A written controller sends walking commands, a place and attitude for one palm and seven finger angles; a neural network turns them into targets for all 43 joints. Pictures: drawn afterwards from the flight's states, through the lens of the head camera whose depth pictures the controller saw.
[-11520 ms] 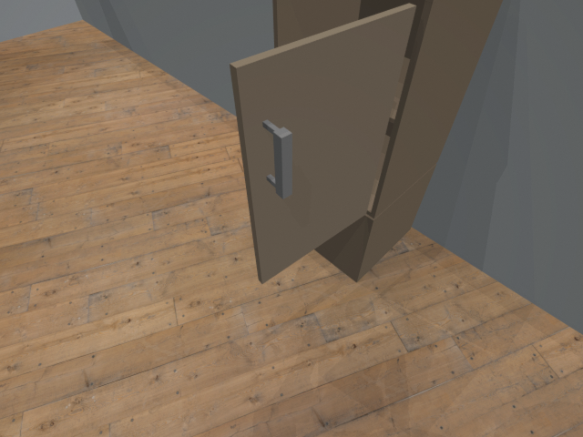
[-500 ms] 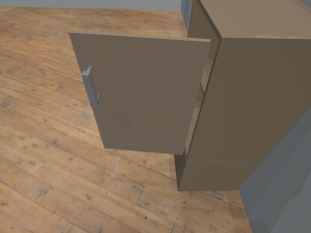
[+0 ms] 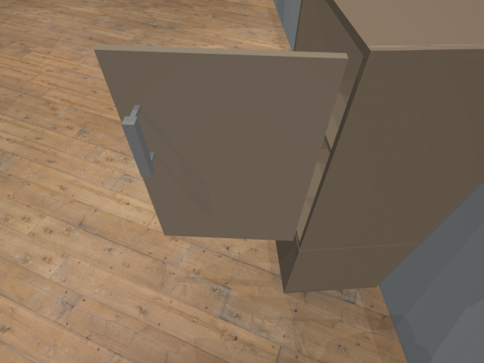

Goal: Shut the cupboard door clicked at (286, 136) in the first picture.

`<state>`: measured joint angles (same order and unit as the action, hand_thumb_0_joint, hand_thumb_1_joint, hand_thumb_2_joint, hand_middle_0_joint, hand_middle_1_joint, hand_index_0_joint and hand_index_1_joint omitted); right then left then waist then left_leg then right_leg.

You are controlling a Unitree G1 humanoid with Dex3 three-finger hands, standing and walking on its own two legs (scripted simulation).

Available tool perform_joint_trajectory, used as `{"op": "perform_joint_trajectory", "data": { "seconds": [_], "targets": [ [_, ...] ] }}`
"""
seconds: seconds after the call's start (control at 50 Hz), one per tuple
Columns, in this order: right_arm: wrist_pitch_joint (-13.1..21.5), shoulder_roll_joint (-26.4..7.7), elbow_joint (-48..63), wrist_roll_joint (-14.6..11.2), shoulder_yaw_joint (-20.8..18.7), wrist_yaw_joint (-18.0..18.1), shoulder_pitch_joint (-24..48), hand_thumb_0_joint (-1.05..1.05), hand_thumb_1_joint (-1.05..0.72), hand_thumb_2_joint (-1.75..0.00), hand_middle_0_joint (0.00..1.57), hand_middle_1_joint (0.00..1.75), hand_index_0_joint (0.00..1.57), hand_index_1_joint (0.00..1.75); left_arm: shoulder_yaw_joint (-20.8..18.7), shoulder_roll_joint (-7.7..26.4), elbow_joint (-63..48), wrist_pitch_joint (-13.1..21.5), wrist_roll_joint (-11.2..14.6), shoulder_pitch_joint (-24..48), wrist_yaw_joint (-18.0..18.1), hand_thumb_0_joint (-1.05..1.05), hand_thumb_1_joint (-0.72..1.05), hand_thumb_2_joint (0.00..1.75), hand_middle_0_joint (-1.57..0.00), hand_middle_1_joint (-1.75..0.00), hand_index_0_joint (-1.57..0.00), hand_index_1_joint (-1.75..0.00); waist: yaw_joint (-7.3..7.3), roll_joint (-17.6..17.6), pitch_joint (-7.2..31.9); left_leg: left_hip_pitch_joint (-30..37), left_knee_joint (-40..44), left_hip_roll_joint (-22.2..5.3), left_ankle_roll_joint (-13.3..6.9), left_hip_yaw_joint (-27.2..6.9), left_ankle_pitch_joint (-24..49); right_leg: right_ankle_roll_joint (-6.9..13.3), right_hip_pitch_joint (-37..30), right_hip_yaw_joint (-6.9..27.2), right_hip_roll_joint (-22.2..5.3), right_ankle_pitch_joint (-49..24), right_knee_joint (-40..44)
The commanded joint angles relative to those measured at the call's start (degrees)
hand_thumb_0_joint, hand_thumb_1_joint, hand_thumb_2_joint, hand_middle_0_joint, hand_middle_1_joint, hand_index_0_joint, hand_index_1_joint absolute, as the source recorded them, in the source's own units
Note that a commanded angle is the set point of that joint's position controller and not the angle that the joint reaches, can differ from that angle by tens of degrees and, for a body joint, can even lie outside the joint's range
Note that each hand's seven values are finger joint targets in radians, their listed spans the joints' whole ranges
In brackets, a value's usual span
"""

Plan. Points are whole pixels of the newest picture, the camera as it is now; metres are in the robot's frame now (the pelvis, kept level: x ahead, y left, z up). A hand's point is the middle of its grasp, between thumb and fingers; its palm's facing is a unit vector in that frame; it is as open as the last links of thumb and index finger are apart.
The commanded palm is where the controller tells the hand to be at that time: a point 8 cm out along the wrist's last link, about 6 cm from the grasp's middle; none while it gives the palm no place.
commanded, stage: shuffle to correct the standing spot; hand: left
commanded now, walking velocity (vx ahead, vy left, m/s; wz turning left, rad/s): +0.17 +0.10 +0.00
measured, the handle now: (142, 142) +0.49 +0.22 +0.08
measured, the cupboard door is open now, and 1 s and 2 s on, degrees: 84 84 84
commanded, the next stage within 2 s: come to a stop and stand still in 0.02 s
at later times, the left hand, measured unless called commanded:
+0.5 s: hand out of the picture +0.08 +0.26 -0.18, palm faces +0.06 -0.97 -0.25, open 7.4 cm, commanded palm none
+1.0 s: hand out of the picture +0.04 +0.27 -0.17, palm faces +0.03 -0.98 -0.20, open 7.3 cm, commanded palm none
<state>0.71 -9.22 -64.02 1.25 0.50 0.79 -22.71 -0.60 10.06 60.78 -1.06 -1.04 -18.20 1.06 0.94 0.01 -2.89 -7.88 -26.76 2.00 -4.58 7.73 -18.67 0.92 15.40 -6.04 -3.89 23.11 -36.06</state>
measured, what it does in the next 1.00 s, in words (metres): steps on the spot: left foot, then right foot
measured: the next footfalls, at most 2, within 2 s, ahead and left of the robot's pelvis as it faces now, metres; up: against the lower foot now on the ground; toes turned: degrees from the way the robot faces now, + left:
left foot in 0.26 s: +0.08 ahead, +0.17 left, +0.00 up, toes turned +2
right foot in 0.42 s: +0.09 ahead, -0.02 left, +0.00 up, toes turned +2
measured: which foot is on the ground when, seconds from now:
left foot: down 0.00-0.04, up 0.06-0.24, down 0.26-1.00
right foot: down 0.00-0.28, up 0.30-0.40, down 0.42-1.00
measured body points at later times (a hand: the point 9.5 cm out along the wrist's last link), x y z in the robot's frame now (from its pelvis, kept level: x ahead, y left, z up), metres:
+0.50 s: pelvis +0.05 +0.06 -0.01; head +0.09 +0.06 +0.44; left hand +0.08 +0.31 -0.16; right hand +0.13 -0.17 -0.16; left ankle +0.09 +0.19 -0.74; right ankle +0.02 -0.06 -0.74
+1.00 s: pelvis +0.01 +0.09 +0.00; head +0.01 +0.10 +0.45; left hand +0.04 +0.32 -0.16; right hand +0.07 -0.15 -0.14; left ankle +0.04 +0.16 -0.74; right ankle +0.03 -0.06 -0.73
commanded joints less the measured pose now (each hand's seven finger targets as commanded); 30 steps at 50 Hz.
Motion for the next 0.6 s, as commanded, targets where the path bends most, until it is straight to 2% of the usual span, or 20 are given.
{"op": "perform_joint_trajectory", "data": {
  "seconds": [0.0, 0.02, 0.04, 0.06, 0.1, 0.14, 0.18, 0.2, 0.22, 0.24, 0.26, 0.28, 0.3, 0.34, 0.38, 0.44, 0.48, 0.52, 0.54, 0.58],
  "targets": [
    [1.22, -6.42, 3.35, -1.27, -1.42, 0.68, 1.31, 0.00, -0.90, -0.90, 0.20, 0.30, 0.20, 0.30, -2.53, 6.42, -0.83, 3.32, -0.05, -10.18, 0.79, 0.00, 0.90, 0.90, -0.20, -0.30, -0.20, -0.30, -5.74, 6.86, 3.77, -15.91, -8.02, -6.08, 0.93, -5.17, 14.89, 4.31, -21.34, 11.78, -9.85, -18.56, 12.70],
    [1.26, -4.54, 5.08, -1.04, -1.44, 0.43, 2.98, 0.00, -0.90, -0.90, 0.20, 0.30, 0.20, 0.30, -3.64, 10.46, 0.50, 3.48, 0.06, -14.19, 1.29, 0.00, 0.90, 0.90, -0.20, -0.30, -0.20, -0.30, -6.57, 15.19, 3.68, -26.08, -16.20, -2.14, 3.71, -0.93, -6.48, 10.02, -27.61, 24.36, -21.67, -27.90, 17.33],
    [0.93, -5.92, 5.81, -0.53, -2.11, 0.46, 5.64, 0.00, -0.90, -0.90, 0.20, 0.30, 0.20, 0.30, -3.65, 10.49, 1.05, 3.68, 0.28, -16.33, 1.57, 0.00, 0.90, 0.90, -0.20, -0.30, -0.20, -0.30, -7.65, 9.05, 2.60, -28.28, -26.05, -3.83, 4.12, -4.65, -15.03, 14.98, -25.15, 27.78, -25.60, -28.66, 19.12],
    [0.64, -5.67, 6.23, -0.54, -2.44, 0.30, 6.26, 0.00, -0.90, -0.90, 0.20, 0.30, 0.20, 0.30, -4.01, 9.91, 0.59, 3.87, 0.17, -14.79, 2.13, 0.00, 0.90, 0.90, -0.20, -0.30, -0.20, -0.30, -6.63, 6.37, 0.80, -29.93, -30.72, -5.81, 3.96, -7.89, -14.29, 15.80, -22.22, 26.74, -25.22, -25.18, 19.42],
    [-0.08, -3.93, 6.85, -0.30, -2.84, -0.61, 7.69, 0.00, -0.90, -0.90, 0.20, 0.30, 0.20, 0.30, -3.93, 7.93, -1.29, 3.57, -0.39, -8.29, 2.41, 0.00, 0.90, 0.90, -0.20, -0.30, -0.20, -0.30, -4.10, 8.92, -5.20, -29.46, -32.41, -8.81, 4.02, -10.00, -12.16, 12.77, -11.62, 21.75, -22.79, -15.75, 21.09],
    [-0.69, -2.18, 6.83, -0.85, -3.04, -1.32, 4.77, 0.00, -0.90, -0.90, 0.20, 0.30, 0.20, 0.30, -3.65, 7.54, -3.91, 3.15, -1.01, 0.14, 2.01, 0.00, 0.90, 0.90, -0.20, -0.30, -0.20, -0.30, 0.00, 10.51, -4.96, -18.38, -22.84, -8.71, 4.56, -8.14, -8.09, 8.36, -0.27, 10.90, -17.42, -14.89, 20.15],
    [-0.51, -0.09, 4.35, -0.97, -2.69, -1.13, -2.14, 0.00, -0.90, -0.90, 0.20, 0.30, 0.20, 0.30, -3.83, 7.80, -5.56, 2.48, -0.79, 5.09, 1.56, 0.00, 0.90, 0.90, -0.20, -0.30, -0.20, -0.30, 3.53, 8.18, -3.51, -4.03, -9.45, -5.02, 5.85, -1.99, 6.58, 3.70, 7.31, 1.59, -10.23, -13.53, 14.19],
    [-0.09, -1.09, 2.52, -0.64, -2.35, -0.98, -5.55, 0.00, -0.90, -0.90, 0.20, 0.30, 0.20, 0.30, -3.56, 7.23, -5.48, 1.85, -0.34, 4.39, 1.39, 0.00, 0.90, 0.90, -0.20, -0.30, -0.20, -0.30, 3.55, 3.89, -1.72, -0.31, -4.98, -3.79, 6.54, -0.94, 13.31, 1.81, 6.56, -0.84, -6.27, -10.32, 8.05],
    [0.58, -4.18, 1.88, -0.32, -2.93, -0.57, -6.85, 0.00, -0.90, -0.90, 0.20, 0.30, 0.20, 0.30, -2.92, 5.71, -5.14, 1.30, 0.08, 1.86, 1.27, 0.00, 0.90, 0.90, -0.20, -0.30, -0.20, -0.30, 2.66, -5.49, 0.26, 1.70, -1.56, -6.05, 6.67, -4.69, 19.27, -0.09, 5.85, -1.24, -3.58, -6.74, 0.46],
    [1.19, -8.03, 2.88, -0.06, -3.65, -0.03, -5.91, 0.00, -0.90, -0.90, 0.20, 0.30, 0.20, 0.30, -2.46, 3.58, -4.93, 0.80, 0.61, -1.20, 1.30, 0.00, 0.90, 0.90, -0.20, -0.30, -0.20, -0.30, 1.36, -16.03, 1.76, -0.39, 4.98, -14.92, 3.51, -16.21, 27.69, -2.72, 5.64, -1.89, -0.32, 3.45, -3.53],
    [0.84, -11.07, 4.09, -0.08, -4.23, 0.40, -2.84, 0.00, -0.90, -0.90, 0.20, 0.30, 0.20, 0.30, -2.28, 3.21, -5.08, 0.39, 0.62, -2.74, 1.39, 0.00, 0.90, 0.90, -0.20, -0.30, -0.20, -0.30, 0.48, -16.56, 1.07, -6.35, 9.56, -20.22, -1.00, -22.21, 24.87, -2.97, 1.77, 0.77, 0.94, 11.24, -8.08],
    [0.63, -12.29, 5.82, 0.28, -4.68, 0.47, 1.94, 0.00, -0.90, -0.90, 0.20, 0.30, 0.20, 0.30, -2.39, 3.35, -5.37, 0.61, 0.42, -2.79, 1.35, 0.00, 0.90, 0.90, -0.20, -0.30, -0.20, -0.30, -0.84, -10.99, -0.95, -11.75, 10.51, -20.39, -2.59, -21.27, 16.78, -2.12, -0.65, 2.14, 0.13, 10.44, -7.19],
    [0.98, -11.68, 6.64, 0.27, -4.45, 0.91, 4.87, 0.00, -0.90, -0.90, 0.20, 0.30, 0.20, 0.30, -2.22, 2.37, -4.81, 0.56, 0.16, -2.04, 1.18, 0.00, 0.90, 0.90, -0.20, -0.30, -0.20, -0.30, -1.29, -9.14, -2.67, -10.00, 9.04, -18.81, -2.53, -20.80, 23.05, -2.18, 1.81, 1.34, -0.53, 5.60, -5.12],
    [0.37, -9.56, 6.71, -0.14, -3.98, 1.58, 6.39, 0.00, -0.90, -0.90, 0.20, 0.30, 0.20, 0.30, -2.13, 2.32, -3.80, 0.23, 0.19, -3.40, 1.19, 0.00, 0.90, 0.90, -0.20, -0.30, -0.20, -0.30, -1.30, -10.92, 0.33, -5.96, 3.40, -17.73, -2.10, -16.81, 43.30, -2.44, -0.08, 1.74, -0.11, -2.27, -2.20],
    [-0.06, -9.85, 7.31, -0.34, -4.53, 2.12, 7.07, 0.00, -0.90, -0.90, 0.20, 0.30, 0.20, 0.30, -2.40, 3.72, -4.43, 0.18, 0.23, -4.51, 1.05, 0.00, 0.90, 0.90, -0.20, -0.30, -0.20, -0.30, -1.25, -9.59, 4.06, -1.36, -0.02, -16.86, -2.05, -14.73, 49.77, -1.90, -0.67, 2.40, 0.62, -8.15, 1.03],
    [-0.87, -10.83, 8.41, -0.36, -5.61, 2.43, 8.80, 0.00, -0.90, -0.90, 0.20, 0.30, 0.20, 0.30, -2.96, 4.90, -6.48, -0.37, -0.20, -3.45, 0.69, 0.00, 0.90, 0.90, -0.20, -0.30, -0.20, -0.30, -1.05, -6.50, 7.05, -0.74, -2.05, -16.35, -2.01, -13.93, 42.20, -1.07, -1.24, 3.34, 1.02, -15.23, 2.25],
    [-1.29, -9.72, 9.13, -0.51, -5.84, 2.41, 9.57, 0.00, -0.90, -0.90, 0.20, 0.30, 0.20, 0.30, -3.26, 5.96, -7.74, -0.32, -0.68, -3.17, 0.64, 0.00, 0.90, 0.90, -0.20, -0.30, -0.20, -0.30, -1.03, 0.94, 7.75, -4.44, -5.92, -12.85, 0.56, -10.03, 34.14, -0.21, -4.14, 5.90, -1.22, -28.93, 6.18],
    [-1.75, -6.14, 10.00, -0.73, -5.25, 1.90, 11.15, 0.00, -0.90, -0.90, 0.20, 0.30, 0.20, 0.30, -3.76, 8.50, -8.52, -0.31, -1.00, -2.63, 0.74, 0.00, 0.90, 0.90, -0.20, -0.30, -0.20, -0.30, -1.70, 11.13, 7.20, -11.16, -11.23, -6.01, 4.06, -4.01, 14.81, 4.04, -6.99, 11.15, -7.87, -41.81, 8.59],
    [-2.02, -4.60, 10.24, -0.72, -4.83, 1.69, 11.80, 0.00, -0.90, -0.90, 0.20, 0.30, 0.20, 0.30, -3.84, 8.91, -8.73, -0.22, -0.95, -1.80, 0.87, 0.00, 0.90, 0.90, -0.20, -0.30, -0.20, -0.30, -1.82, 13.39, 6.63, -13.39, -13.84, -3.89, 4.87, -3.66, 0.92, 7.22, -7.23, 12.79, -10.40, -44.67, 9.93],
    [-2.65, -3.66, 10.43, -0.68, -4.81, 1.48, 12.65, 0.00, -0.90, -0.90, 0.20, 0.30, 0.20, 0.30, -3.58, 8.64, -9.63, -0.15, -1.08, -0.15, 1.12, 0.00, 0.90, 0.90, -0.20, -0.30, -0.20, -0.30, -1.65, 11.44, 5.68, -13.89, -18.62, -3.51, 5.08, -4.92, -8.30, 9.67, -4.87, 12.67, -11.48, -41.22, 11.84]
  ]
}}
